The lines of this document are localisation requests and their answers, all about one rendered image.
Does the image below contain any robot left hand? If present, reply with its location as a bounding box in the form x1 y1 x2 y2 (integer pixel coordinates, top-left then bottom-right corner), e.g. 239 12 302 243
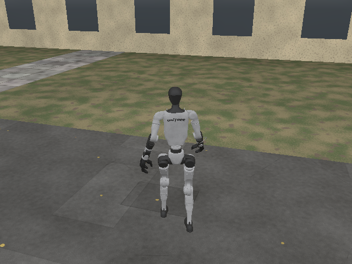
140 158 152 173

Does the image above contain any humanoid robot torso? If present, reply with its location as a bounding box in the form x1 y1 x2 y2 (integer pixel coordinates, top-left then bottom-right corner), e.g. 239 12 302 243
163 108 189 165

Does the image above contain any robot head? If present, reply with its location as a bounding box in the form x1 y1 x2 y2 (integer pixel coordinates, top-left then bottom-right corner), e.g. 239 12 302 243
166 87 185 113

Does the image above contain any right robot forearm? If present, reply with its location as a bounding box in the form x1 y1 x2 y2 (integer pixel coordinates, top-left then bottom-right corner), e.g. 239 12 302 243
196 131 204 147

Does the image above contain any robot left upper arm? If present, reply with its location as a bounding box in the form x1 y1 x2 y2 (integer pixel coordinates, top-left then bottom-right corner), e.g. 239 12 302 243
150 111 164 142

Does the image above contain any robot right upper arm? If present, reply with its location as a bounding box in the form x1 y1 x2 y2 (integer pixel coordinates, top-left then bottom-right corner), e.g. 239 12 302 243
187 110 202 139

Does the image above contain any robot right hand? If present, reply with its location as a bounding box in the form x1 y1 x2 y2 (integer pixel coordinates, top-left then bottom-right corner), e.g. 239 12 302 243
191 144 204 153

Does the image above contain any left robot forearm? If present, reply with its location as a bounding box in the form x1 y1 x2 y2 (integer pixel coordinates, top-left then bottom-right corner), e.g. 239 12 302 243
142 134 155 160

